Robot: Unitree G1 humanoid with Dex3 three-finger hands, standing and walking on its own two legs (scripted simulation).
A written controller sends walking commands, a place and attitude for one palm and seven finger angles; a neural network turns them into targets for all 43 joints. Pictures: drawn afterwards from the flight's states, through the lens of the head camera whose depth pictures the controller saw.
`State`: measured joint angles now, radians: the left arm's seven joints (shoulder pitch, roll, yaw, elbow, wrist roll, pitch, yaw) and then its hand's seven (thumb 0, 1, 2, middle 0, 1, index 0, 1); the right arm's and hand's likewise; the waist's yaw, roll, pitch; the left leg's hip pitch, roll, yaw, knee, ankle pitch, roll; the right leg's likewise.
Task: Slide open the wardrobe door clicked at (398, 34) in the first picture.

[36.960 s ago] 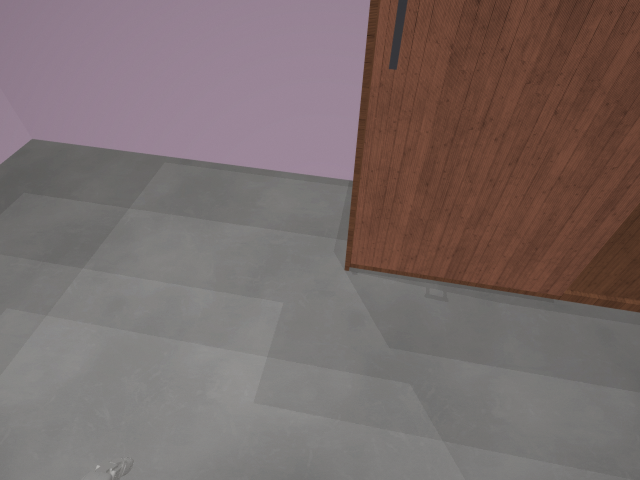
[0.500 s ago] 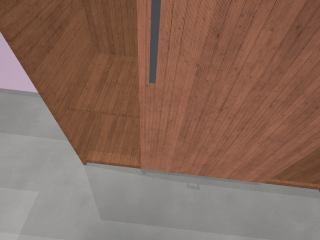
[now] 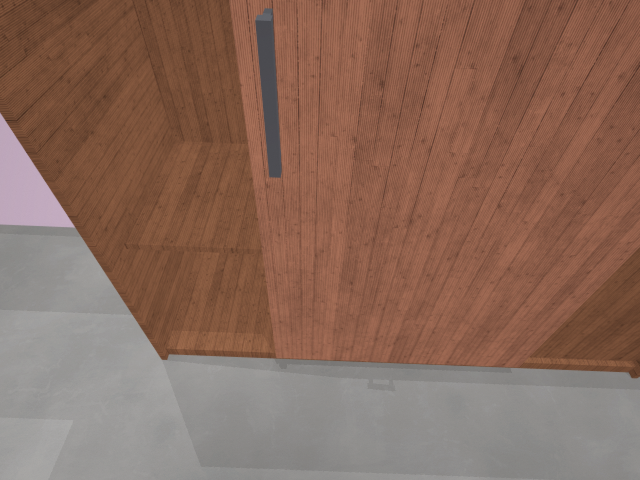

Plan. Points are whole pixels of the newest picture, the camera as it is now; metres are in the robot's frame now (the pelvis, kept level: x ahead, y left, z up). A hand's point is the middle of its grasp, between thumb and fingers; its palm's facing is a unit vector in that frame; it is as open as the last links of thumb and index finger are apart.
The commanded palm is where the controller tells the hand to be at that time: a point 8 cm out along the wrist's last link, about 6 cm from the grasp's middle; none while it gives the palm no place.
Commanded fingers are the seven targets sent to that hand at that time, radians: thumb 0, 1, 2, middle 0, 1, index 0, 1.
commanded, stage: come to a stop and stand still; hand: left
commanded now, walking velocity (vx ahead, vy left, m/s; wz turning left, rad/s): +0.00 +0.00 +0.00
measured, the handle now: (272, 102) +0.57 +0.10 +0.19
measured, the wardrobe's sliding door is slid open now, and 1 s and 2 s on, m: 0.37 0.37 0.37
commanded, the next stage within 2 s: look again from close up in 0.34 s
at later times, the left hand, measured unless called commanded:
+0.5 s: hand out of the picture +0.00 +0.17 -0.18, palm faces +0.01 -0.98 -0.20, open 7.3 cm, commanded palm none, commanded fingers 0.00 0.90 0.90 -0.20 -0.30 -0.20 -0.30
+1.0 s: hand out of the picture +0.04 +0.18 -0.18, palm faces -0.01 -0.98 -0.21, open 7.3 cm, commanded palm none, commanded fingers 0.00 0.90 0.90 -0.20 -0.30 -0.20 -0.30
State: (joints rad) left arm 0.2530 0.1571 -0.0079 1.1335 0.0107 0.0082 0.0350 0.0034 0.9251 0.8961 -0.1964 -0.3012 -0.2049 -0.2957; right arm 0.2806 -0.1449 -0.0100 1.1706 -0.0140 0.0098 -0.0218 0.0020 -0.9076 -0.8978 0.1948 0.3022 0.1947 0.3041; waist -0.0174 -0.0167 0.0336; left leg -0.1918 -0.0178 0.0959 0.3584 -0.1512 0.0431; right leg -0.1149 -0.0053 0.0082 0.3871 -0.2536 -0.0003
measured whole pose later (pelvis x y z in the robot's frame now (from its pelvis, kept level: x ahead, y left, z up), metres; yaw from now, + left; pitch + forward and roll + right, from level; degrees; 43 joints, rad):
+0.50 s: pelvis +0.01 +0.01 -0.01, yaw +0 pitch +0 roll +0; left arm 0.32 0.13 -0.03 1.10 0.02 -0.03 0.05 0.00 0.91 0.90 -0.20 -0.30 -0.20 -0.30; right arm 0.28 -0.17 0.00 1.08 -0.02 -0.02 -0.02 0.01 -0.93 -0.90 0.19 0.30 0.19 0.30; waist -0.01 0.03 0.01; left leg -0.26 -0.01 0.09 0.53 -0.26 0.05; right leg -0.17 -0.01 0.00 0.51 -0.34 0.01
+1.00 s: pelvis +0.03 +0.00 -0.01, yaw -1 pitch +0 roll +1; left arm 0.27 0.18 -0.02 1.08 0.02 -0.01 0.04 0.00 0.91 0.90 -0.20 -0.30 -0.20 -0.30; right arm 0.23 -0.17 0.01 1.12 -0.01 -0.03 -0.02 0.00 -0.91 -0.90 0.20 0.30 0.20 0.30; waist 0.00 -0.03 0.02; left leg -0.21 -0.01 0.11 0.46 -0.25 0.04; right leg -0.13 0.00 0.02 0.47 -0.33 0.00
